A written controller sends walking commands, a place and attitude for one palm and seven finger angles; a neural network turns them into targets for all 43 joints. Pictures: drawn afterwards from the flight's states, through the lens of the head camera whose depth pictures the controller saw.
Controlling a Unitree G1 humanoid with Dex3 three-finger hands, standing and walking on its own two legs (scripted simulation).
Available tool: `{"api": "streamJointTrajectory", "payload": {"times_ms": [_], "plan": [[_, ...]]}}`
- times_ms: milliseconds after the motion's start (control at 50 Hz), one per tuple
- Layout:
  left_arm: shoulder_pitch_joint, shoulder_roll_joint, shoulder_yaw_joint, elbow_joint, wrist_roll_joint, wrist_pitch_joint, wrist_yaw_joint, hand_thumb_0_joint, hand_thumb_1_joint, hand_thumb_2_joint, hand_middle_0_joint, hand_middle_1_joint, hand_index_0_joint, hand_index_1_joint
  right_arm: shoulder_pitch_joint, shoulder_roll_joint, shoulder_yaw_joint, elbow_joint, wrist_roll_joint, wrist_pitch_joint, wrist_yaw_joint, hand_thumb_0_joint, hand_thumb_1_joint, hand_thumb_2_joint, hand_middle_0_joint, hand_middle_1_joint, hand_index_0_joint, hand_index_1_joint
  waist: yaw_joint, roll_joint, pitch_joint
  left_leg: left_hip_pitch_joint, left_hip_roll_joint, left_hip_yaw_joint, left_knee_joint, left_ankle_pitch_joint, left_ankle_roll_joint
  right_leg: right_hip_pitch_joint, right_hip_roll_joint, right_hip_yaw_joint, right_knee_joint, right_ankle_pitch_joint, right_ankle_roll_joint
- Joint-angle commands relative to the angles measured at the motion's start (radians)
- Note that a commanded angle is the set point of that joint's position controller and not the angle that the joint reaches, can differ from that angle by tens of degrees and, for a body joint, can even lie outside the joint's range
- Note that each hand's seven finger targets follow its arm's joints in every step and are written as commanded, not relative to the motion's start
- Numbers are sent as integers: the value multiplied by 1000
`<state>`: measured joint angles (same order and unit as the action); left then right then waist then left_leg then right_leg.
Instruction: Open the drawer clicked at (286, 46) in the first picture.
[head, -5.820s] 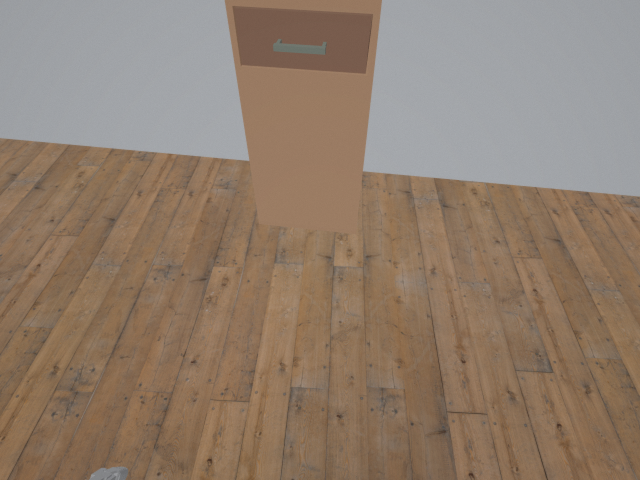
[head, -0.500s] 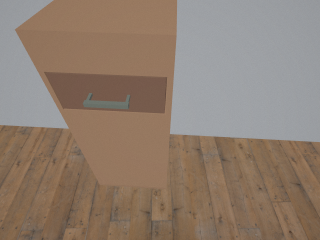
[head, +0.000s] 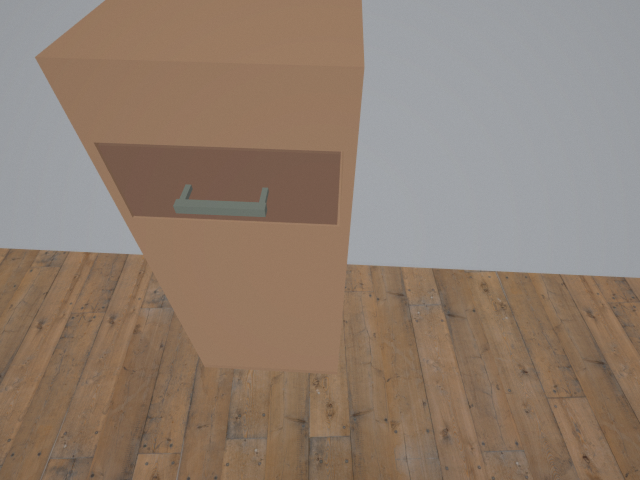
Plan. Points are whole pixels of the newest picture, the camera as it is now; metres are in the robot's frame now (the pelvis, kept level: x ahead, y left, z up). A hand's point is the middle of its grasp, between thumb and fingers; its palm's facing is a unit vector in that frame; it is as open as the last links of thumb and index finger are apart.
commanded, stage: look again from close up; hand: left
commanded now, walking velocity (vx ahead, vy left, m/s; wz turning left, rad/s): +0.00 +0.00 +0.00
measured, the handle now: (223, 200) +0.53 +0.20 +0.03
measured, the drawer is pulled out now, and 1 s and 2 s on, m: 0.00 0.00 0.00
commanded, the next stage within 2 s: raise the hand with hooked fingers in 0.02 s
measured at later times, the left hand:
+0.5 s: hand (168, 455) +0.16 +0.20 -0.05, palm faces +0.00 -0.21 -0.98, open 8.3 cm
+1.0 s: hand (127, 395) +0.20 +0.24 +0.03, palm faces +0.03 -0.11 -0.99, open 11.3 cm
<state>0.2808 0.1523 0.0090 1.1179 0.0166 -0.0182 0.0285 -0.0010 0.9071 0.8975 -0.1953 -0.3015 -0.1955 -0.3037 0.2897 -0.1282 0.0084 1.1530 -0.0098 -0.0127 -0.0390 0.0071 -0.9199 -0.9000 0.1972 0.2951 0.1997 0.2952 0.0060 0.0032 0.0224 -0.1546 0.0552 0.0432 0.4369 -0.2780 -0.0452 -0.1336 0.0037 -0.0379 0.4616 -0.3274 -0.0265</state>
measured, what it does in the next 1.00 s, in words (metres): stands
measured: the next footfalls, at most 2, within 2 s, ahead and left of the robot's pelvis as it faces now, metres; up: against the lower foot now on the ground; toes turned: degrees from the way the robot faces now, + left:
none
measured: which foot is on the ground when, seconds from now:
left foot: down 0.00-1.00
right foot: down 0.00-1.00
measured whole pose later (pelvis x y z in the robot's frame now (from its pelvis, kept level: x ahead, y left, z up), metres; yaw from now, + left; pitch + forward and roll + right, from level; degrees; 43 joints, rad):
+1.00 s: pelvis -0.04 +0.02 -0.02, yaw +0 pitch +4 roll +1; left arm 0.22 0.38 -0.07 -0.06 1.00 0.01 0.24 0.00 0.07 0.54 -0.28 -0.84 -0.28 -0.84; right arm 0.17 -0.21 0.01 0.62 -0.05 0.10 -0.01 0.01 -0.91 -0.90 0.20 0.30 0.20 0.30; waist 0.07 0.07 -0.03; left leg -0.39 0.03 0.05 0.63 -0.30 -0.01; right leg -0.38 -0.02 -0.02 0.66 -0.35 0.00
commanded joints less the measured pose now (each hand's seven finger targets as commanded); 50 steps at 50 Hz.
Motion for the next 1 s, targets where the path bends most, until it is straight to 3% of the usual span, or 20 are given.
{"api": "streamJointTrajectory", "payload": {"times_ms": [0,80,100,120,140,160,180,200,220,240,280,320,360,420,460,500,560,600,800,980], "plan": [[78,99,13,-21,-4,-8,10,0,900,900,-200,-300,-200,-300,59,-92,-12,-26,-3,-13,-2,0,-900,-900,200,300,200,300,3,-11,37,-5,52,-36,-43,254,58,-38,-103,66,-68,335,-10],[79,97,13,-21,-4,-8,10,0,900,900,-200,-300,-200,-300,61,-90,-12,-24,-4,-13,-2,0,-900,-900,200,300,200,300,2,2,38,-1,52,-38,-45,261,58,-41,-102,64,-69,322,-10],[172,127,17,13,5,-32,51,0,900,900,-200,-300,-200,-300,-77,-131,-26,-109,9,-19,9,0,-900,-900,200,300,200,300,48,-90,93,-135,44,11,232,218,27,-67,-186,176,-102,867,50],[-640,428,-44,-1502,142,-223,37,0,877,890,-202,-315,-202,-315,-65,-277,-14,-439,55,-178,-44,0,-900,-900,200,300,200,300,-47,202,-394,162,-51,30,44,349,99,8,-87,213,20,782,-23],[-183,383,27,-1218,168,-144,123,0,853,880,-203,-330,-203,-330,-86,-219,-40,-384,32,-261,-83,0,-900,-900,200,300,200,300,23,377,-411,230,-28,-5,13,568,98,-37,-38,89,106,450,-31],[47,197,-56,-1113,158,10,179,0,830,870,-205,-345,-205,-345,-117,-175,-52,-396,73,-289,-85,0,-900,-900,200,300,200,300,17,272,-253,108,-5,-32,9,557,70,-134,-13,23,106,219,-14],[82,72,-136,-1080,216,37,182,0,807,860,-207,-360,-207,-360,-116,-177,-52,-392,72,-301,-80,0,-900,-900,200,300,200,300,-9,126,-137,24,-11,-10,51,514,83,-185,-9,-6,91,284,2],[0,148,-124,-1171,301,25,205,0,783,850,-208,-375,-208,-375,-163,-218,-60,-449,47,-302,-66,0,-900,-900,200,300,200,300,-17,34,-68,-43,-32,-36,90,401,85,-251,-13,16,84,307,0],[20,208,-86,-1183,413,16,240,0,760,840,-210,-390,-210,-390,-134,-242,-65,-459,14,-282,-56,0,-900,-900,200,300,200,300,-33,-54,-167,-61,-42,-28,128,344,90,-293,-7,7,104,271,0],[81,168,-121,-1146,516,24,268,0,737,830,-212,-405,-212,-405,-127,-232,-69,-499,-8,-259,-45,0,-900,-900,200,300,200,300,-27,-121,-177,-117,-50,-29,159,297,85,-334,3,-6,128,227,0],[237,156,-125,-1092,721,33,325,0,690,810,-215,-435,-215,-435,-158,-229,-88,-580,-29,-206,-10,0,-900,-900,200,300,200,300,37,-139,-200,-215,-69,-20,194,246,64,-350,14,7,167,149,-13],[332,112,-155,-1014,880,27,363,0,643,790,-218,-465,-218,-465,-210,-228,-97,-627,-53,-134,36,0,-900,-900,200,300,200,300,74,-240,-98,-352,-77,-18,219,135,54,-404,13,53,179,100,-28],[378,181,-80,-1073,979,-3,377,0,597,770,-222,-495,-222,-495,-260,-220,-95,-673,-53,-62,77,0,-900,-900,200,300,200,300,132,-232,-148,-422,-86,-4,252,131,52,-350,0,100,221,207,-41],[266,283,-1,-1231,1074,-33,423,0,527,740,-227,-540,-227,-540,-298,-209,-80,-747,-53,0,98,0,-900,-900,200,300,200,300,144,-107,-278,-406,-103,8,295,120,53,-347,-2,133,283,203,-42],[146,337,38,-1311,1118,-22,466,0,480,720,-230,-570,-230,-570,-305,-202,-78,-771,-59,29,97,0,-900,-900,200,300,200,300,124,-39,-290,-362,-111,1,331,92,53,-422,4,159,274,110,-45],[-33,326,21,-1380,1124,-3,501,0,433,700,-233,-600,-233,-600,-309,-196,-81,-786,-68,51,88,0,-900,-900,200,300,200,300,77,41,-325,-283,-107,-8,359,55,58,-499,4,165,254,13,-42],[-256,350,10,-1463,1085,-5,509,0,363,670,-238,-645,-238,-645,-318,-186,-74,-781,-79,54,53,0,-900,-900,200,300,200,300,15,29,-335,-239,-101,-29,390,15,73,-525,1,149,226,-31,-25],[-267,320,-36,-1415,1054,2,484,0,317,650,-242,-675,-242,-675,-319,-183,-64,-769,-77,45,39,0,-900,-900,200,300,200,300,-2,28,-309,-212,-98,-29,374,-8,77,-523,-2,123,198,-48,-18],[-176,350,-30,-1299,996,76,251,0,83,550,-258,-825,-258,-825,-330,-177,-24,-726,-43,64,15,0,-900,-900,200,300,200,300,83,4,-237,-191,-79,-13,164,80,68,-230,-2,47,113,117,-10],[-234,420,77,-1415,976,9,274,0,-127,460,-273,-960,-273,-960,-307,-193,-50,-706,-42,46,25,0,-900,-900,200,300,200,300,89,14,-271,-110,-75,-14,104,194,67,-144,-8,38,81,214,-11]]}}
